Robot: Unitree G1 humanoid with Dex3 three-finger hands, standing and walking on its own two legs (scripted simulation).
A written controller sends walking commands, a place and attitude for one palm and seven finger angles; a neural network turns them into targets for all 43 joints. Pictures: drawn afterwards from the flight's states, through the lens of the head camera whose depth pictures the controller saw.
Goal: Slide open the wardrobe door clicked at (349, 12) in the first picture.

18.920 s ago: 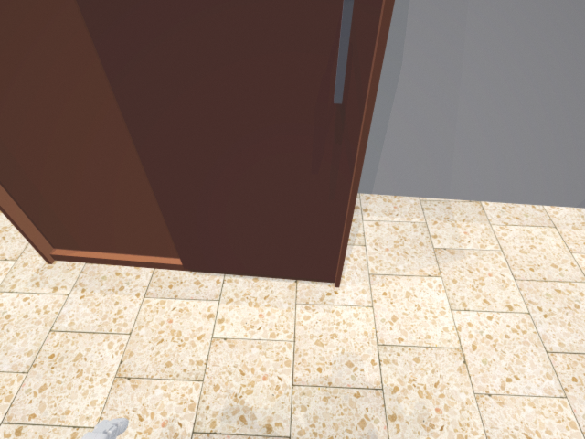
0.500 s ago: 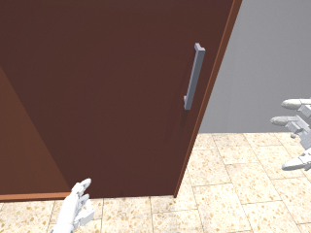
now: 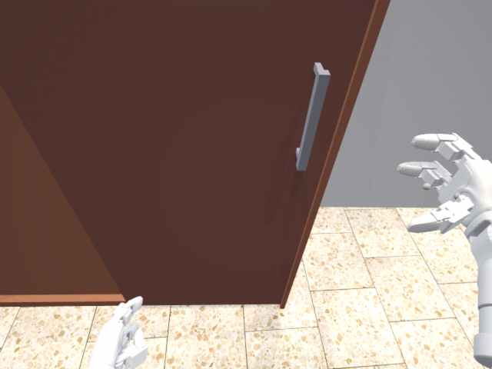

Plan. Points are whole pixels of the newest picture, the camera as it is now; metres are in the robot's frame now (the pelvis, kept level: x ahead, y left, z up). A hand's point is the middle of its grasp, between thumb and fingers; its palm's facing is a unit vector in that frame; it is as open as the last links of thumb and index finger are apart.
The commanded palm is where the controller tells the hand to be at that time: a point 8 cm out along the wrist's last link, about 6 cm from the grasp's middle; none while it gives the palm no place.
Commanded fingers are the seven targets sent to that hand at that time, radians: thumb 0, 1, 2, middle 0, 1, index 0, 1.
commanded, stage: move the hooked fingers beside the handle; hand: right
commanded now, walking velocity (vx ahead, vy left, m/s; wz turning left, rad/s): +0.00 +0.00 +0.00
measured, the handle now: (309, 120) +0.51 -0.09 +0.17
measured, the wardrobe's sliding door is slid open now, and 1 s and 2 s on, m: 0.00 0.00 0.00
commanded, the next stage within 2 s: none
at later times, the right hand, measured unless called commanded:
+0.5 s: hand (383, 159) +0.39 -0.19 +0.19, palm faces -0.03 +1.00 -0.01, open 14.0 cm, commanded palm +0.37 -0.24 +0.19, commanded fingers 0.00 0.50 -0.30 0.30 1.20 0.30 1.20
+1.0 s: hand (358, 141) +0.44 -0.16 +0.18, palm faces -0.02 +1.00 +0.00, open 14.0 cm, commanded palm +0.42 -0.21 +0.18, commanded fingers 0.00 0.50 -0.30 0.30 1.20 0.30 1.20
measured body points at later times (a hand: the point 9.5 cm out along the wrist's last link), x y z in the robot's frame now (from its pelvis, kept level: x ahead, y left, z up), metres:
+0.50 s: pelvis +0.01 +0.01 +0.00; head +0.00 +0.02 +0.45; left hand +0.17 +0.25 -0.09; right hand +0.39 -0.24 +0.19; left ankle -0.03 +0.10 -0.74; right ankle +0.03 -0.09 -0.74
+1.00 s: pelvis +0.01 +0.02 +0.00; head +0.01 +0.03 +0.45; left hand +0.12 +0.28 -0.11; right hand +0.43 -0.21 +0.19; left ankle -0.03 +0.10 -0.74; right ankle +0.03 -0.09 -0.74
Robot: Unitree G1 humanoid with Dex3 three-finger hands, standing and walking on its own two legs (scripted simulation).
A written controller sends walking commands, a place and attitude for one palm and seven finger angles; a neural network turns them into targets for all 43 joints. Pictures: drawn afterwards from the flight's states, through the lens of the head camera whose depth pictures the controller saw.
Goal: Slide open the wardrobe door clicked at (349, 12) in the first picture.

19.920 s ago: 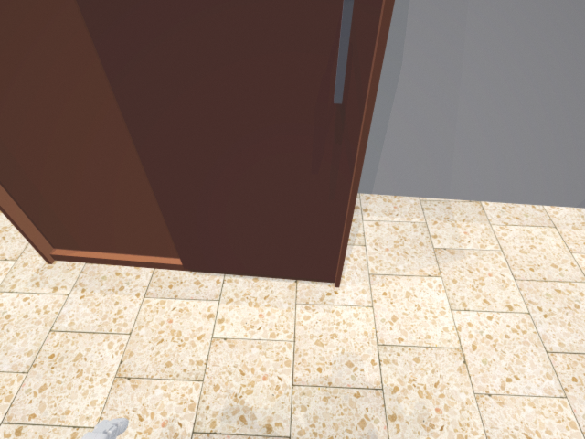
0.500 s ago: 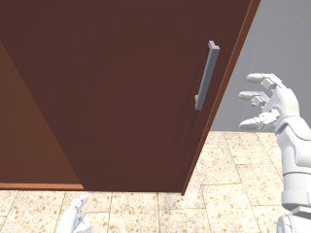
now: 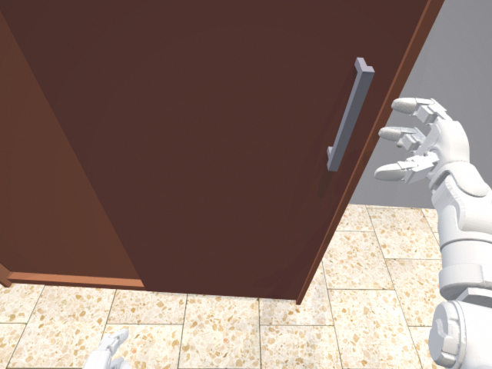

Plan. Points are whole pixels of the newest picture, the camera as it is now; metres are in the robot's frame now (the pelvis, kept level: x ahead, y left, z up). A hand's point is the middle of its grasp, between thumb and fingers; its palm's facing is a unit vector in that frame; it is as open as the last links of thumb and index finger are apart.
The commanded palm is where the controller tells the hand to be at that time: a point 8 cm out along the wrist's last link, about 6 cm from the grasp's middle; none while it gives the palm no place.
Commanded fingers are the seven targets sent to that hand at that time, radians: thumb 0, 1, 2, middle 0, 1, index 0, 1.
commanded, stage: move the hooked fingers beside the handle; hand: right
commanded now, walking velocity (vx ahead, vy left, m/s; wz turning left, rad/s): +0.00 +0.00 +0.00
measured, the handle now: (345, 119) +0.50 -0.11 +0.17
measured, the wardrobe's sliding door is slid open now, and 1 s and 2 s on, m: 0.00 0.00 0.00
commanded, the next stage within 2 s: none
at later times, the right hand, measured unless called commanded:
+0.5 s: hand (407, 144) +0.43 -0.20 +0.18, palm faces -0.03 +1.00 +0.01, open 14.0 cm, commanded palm +0.41 -0.24 +0.18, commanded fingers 0.00 0.50 -0.30 0.30 1.20 0.30 1.20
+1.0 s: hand (392, 139) +0.44 -0.18 +0.18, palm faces -0.03 +1.00 +0.02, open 14.0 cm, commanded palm +0.41 -0.23 +0.18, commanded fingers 0.00 0.50 -0.30 0.30 1.20 0.30 1.20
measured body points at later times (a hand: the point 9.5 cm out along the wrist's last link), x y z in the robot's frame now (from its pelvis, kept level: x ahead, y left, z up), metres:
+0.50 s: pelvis +0.00 -0.01 +0.00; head +0.01 -0.01 +0.45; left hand +0.09 +0.25 -0.11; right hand +0.43 -0.25 +0.19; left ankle -0.04 +0.08 -0.74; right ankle +0.02 -0.12 -0.74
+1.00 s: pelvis +0.00 -0.02 +0.00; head +0.01 -0.01 +0.45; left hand +0.09 +0.24 -0.11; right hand +0.44 -0.23 +0.18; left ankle -0.04 +0.08 -0.74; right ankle +0.02 -0.12 -0.74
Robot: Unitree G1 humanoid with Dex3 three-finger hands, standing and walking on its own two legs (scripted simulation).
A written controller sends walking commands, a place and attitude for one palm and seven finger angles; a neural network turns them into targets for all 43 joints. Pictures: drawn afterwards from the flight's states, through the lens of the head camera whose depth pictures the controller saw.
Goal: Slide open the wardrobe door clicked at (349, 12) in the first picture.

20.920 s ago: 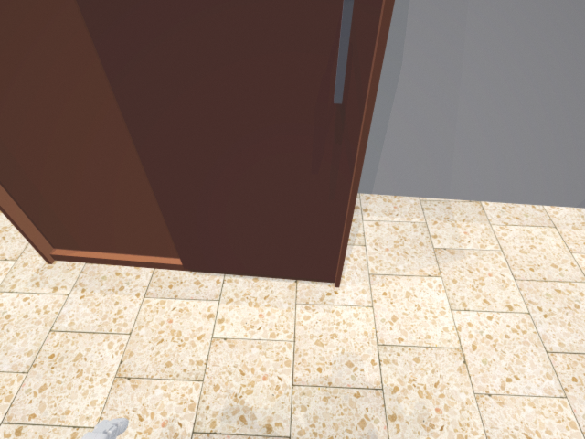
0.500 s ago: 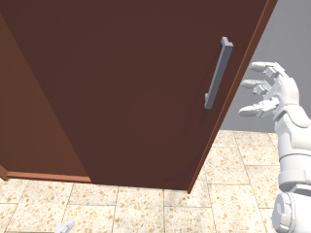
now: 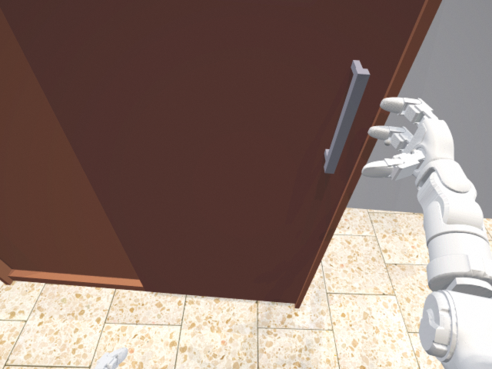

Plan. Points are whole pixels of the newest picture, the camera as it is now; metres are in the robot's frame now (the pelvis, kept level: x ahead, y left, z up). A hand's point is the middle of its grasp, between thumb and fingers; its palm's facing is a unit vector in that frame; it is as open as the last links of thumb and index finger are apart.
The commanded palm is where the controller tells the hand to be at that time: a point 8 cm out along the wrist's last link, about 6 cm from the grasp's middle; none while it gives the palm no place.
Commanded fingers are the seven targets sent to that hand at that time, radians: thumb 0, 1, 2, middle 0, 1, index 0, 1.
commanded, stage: move the hooked fingers beside the handle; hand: right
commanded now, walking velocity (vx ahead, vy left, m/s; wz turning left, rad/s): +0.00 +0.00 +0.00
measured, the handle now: (341, 121) +0.50 -0.11 +0.18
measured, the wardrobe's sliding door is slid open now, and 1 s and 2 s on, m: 0.00 0.00 0.00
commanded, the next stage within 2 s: none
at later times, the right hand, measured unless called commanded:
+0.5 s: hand (391, 148) +0.44 -0.18 +0.17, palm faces +0.01 +1.00 +0.01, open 14.0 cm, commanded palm +0.41 -0.23 +0.18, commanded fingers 0.00 0.50 -0.30 0.30 1.20 0.30 1.20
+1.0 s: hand (389, 145) +0.44 -0.18 +0.18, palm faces +0.01 +1.00 +0.00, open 14.0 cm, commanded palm +0.41 -0.22 +0.18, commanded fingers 0.00 0.50 -0.30 0.30 1.20 0.30 1.20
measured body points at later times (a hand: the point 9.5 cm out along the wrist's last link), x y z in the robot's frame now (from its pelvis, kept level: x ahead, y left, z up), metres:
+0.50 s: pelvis +0.00 +0.01 +0.00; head +0.01 +0.02 +0.45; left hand +0.10 +0.27 -0.11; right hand +0.43 -0.23 +0.18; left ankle -0.04 +0.10 -0.73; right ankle +0.01 -0.10 -0.73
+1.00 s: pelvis +0.01 +0.00 +0.00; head +0.02 +0.01 +0.45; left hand +0.11 +0.26 -0.11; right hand +0.43 -0.23 +0.18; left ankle -0.04 +0.10 -0.73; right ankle +0.01 -0.10 -0.73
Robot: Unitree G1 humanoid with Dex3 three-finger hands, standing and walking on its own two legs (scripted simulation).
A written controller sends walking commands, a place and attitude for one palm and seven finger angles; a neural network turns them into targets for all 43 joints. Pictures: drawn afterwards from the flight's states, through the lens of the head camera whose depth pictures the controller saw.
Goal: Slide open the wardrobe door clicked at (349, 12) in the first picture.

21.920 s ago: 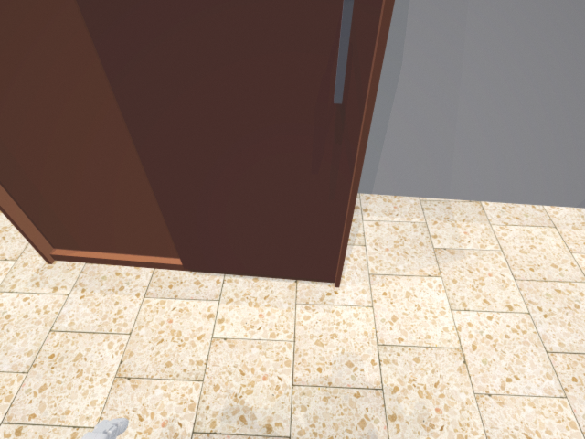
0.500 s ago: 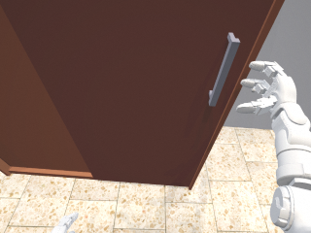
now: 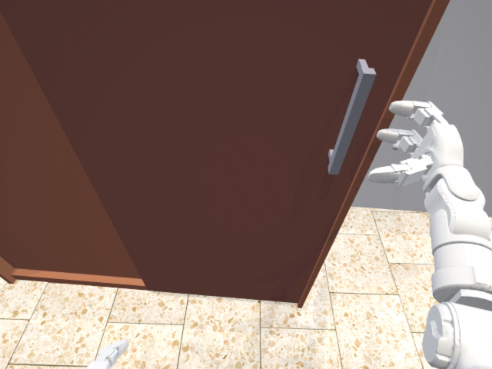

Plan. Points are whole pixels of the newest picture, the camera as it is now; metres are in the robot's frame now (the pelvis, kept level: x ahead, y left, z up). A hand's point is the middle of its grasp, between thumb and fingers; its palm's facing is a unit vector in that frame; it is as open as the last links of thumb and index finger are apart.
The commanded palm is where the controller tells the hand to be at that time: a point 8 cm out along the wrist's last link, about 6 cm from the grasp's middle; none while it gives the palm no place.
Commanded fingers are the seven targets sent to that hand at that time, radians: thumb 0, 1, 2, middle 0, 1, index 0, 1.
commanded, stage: move the hooked fingers beside the handle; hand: right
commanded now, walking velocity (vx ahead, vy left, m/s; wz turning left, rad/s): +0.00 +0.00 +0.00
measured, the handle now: (346, 122) +0.49 -0.11 +0.18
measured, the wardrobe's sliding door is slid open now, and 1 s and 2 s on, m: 0.00 0.00 0.00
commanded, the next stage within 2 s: feel for the door with the fingertips in 1.48 s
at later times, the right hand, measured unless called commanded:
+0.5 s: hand (389, 138) +0.44 -0.17 +0.19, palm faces +0.00 +1.00 +0.00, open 14.0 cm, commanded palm +0.41 -0.23 +0.18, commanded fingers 0.00 0.50 -0.30 0.30 1.20 0.30 1.20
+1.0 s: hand (393, 152) +0.43 -0.18 +0.17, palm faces +0.01 +1.00 +0.02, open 14.0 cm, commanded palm +0.40 -0.23 +0.18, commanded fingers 0.00 0.50 -0.30 0.30 1.20 0.30 1.20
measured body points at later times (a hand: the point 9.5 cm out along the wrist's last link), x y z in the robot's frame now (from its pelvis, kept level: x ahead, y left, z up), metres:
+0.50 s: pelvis -0.01 +0.00 +0.00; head +0.01 +0.01 +0.45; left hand +0.09 +0.26 -0.11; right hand +0.43 -0.22 +0.19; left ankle -0.05 +0.09 -0.73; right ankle +0.01 -0.10 -0.73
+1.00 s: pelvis +0.00 +0.00 +0.00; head +0.01 +0.01 +0.45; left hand +0.11 +0.26 -0.11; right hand +0.42 -0.23 +0.17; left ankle -0.05 +0.09 -0.73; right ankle +0.01 -0.10 -0.73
